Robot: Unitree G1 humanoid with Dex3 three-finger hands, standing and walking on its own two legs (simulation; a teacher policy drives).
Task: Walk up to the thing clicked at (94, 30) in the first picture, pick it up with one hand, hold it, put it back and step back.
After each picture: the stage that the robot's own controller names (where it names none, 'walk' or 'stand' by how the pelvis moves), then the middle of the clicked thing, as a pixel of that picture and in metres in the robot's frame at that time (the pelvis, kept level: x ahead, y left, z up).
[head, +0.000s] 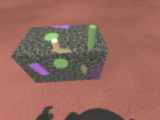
stand; (91, 37) +0.80 +0.02 +0.00
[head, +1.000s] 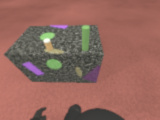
walk; (85, 39) +0.72 +0.11 +0.03
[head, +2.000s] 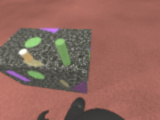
stand; (63, 53) +0.48 +0.27 +0.02
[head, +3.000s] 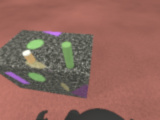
stand; (68, 56) +0.49 +0.21 +0.02
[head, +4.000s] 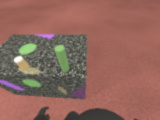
stand; (62, 60) +0.45 +0.24 +0.01
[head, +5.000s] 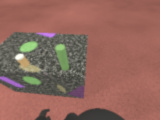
stand; (63, 58) +0.47 +0.24 +0.00
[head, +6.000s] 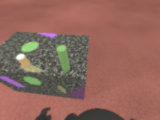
stand; (64, 59) +0.46 +0.23 +0.00
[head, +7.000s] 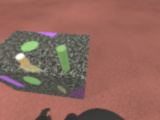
stand; (64, 59) +0.46 +0.23 +0.00
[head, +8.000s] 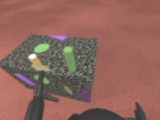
rise first; (70, 60) +0.47 +0.21 +0.00
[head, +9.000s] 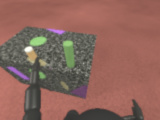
go down; (69, 55) +0.50 +0.20 +0.02
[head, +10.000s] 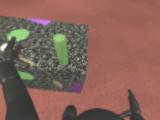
go down; (61, 52) +0.47 +0.20 +0.05
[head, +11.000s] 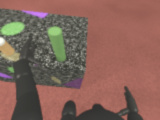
close in; (58, 47) +0.48 +0.20 +0.07
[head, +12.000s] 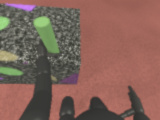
close; (49, 40) +0.49 +0.22 +0.10
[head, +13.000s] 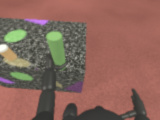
lift; (58, 54) +0.40 +0.19 +0.13
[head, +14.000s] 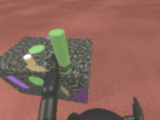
lift; (62, 54) +0.33 +0.17 +0.23
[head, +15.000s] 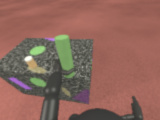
hold; (66, 58) +0.34 +0.16 +0.20
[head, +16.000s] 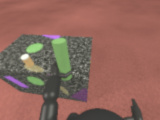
hold; (63, 61) +0.33 +0.17 +0.17
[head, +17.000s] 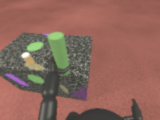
crouch; (61, 56) +0.33 +0.18 +0.20
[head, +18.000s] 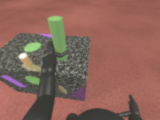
crouch; (59, 41) +0.43 +0.20 +0.23
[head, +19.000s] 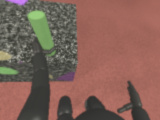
lower; (44, 37) +0.51 +0.22 +0.09
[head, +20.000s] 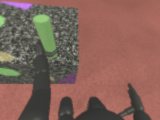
lower; (48, 40) +0.50 +0.21 +0.10
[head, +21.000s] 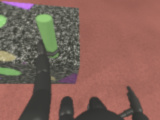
lower; (49, 40) +0.50 +0.21 +0.10
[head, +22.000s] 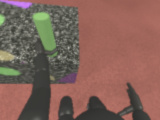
lower; (47, 38) +0.50 +0.21 +0.10
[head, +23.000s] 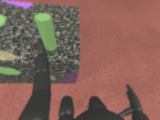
loosen; (48, 39) +0.50 +0.21 +0.10
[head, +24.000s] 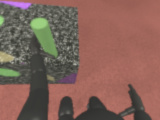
withdraw; (47, 42) +0.48 +0.21 +0.10
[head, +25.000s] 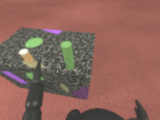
sink last; (68, 57) +0.46 +0.20 +0.05
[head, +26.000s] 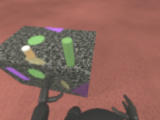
stand; (69, 53) +0.48 +0.21 +0.06
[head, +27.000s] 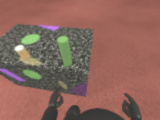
stand; (65, 53) +0.47 +0.21 +0.07
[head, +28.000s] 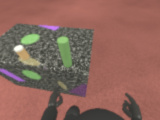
stand; (65, 53) +0.46 +0.21 +0.07
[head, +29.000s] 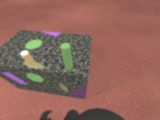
stand; (67, 57) +0.47 +0.21 +0.02
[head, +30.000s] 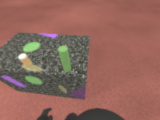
stand; (65, 60) +0.46 +0.22 +0.00
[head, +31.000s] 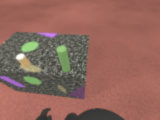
stand; (64, 60) +0.46 +0.23 +0.00
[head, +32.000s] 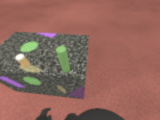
stand; (64, 60) +0.45 +0.23 +0.00
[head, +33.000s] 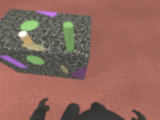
walk; (69, 38) +0.60 +0.20 +0.01
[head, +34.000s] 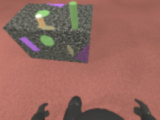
walk; (74, 16) +0.91 +0.25 +0.03
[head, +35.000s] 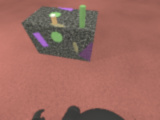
stand; (82, 17) +1.11 +0.18 +0.02
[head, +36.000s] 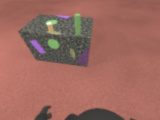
stand; (77, 25) +1.06 +0.21 +0.00
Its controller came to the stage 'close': yes
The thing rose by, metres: 0.22
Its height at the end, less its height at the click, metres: +0.00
